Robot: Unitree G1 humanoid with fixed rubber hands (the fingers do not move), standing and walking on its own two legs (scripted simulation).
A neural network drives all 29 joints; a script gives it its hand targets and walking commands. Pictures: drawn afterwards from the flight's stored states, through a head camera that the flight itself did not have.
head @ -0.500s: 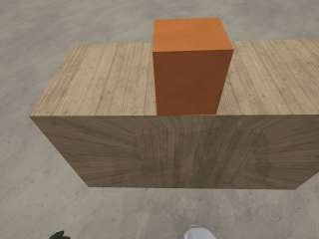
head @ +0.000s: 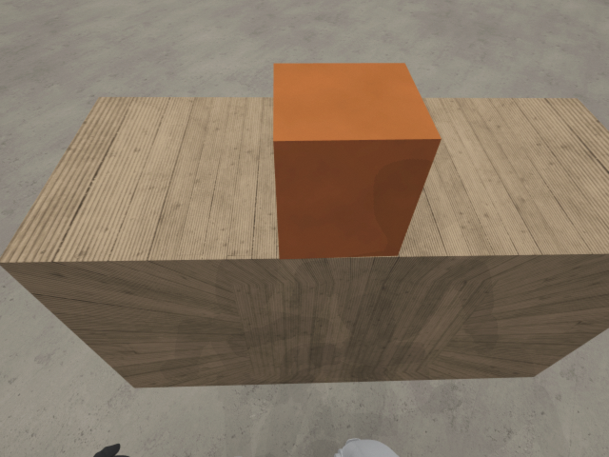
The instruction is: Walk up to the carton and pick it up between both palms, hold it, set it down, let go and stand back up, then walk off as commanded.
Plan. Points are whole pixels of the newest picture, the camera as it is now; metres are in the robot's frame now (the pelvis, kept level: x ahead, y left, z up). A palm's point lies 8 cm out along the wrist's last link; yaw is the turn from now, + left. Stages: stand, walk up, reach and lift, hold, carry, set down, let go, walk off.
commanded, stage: walk up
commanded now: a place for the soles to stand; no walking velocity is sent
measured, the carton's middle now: (339, 165) +0.55 -0.03 +0.07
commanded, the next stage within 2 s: none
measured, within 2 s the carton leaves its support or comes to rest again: neither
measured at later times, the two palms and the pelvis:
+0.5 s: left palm (130, 448) +0.15 +0.24 -0.07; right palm out of the picture +0.11 -0.37 -0.08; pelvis +0.04 -0.06 +0.00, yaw -2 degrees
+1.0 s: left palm (123, 455) +0.15 +0.26 -0.09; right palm out of the picture +0.10 -0.36 -0.08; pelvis +0.05 -0.04 +0.01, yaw -2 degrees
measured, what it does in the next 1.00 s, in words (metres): steps on the spot: right foot, then left foot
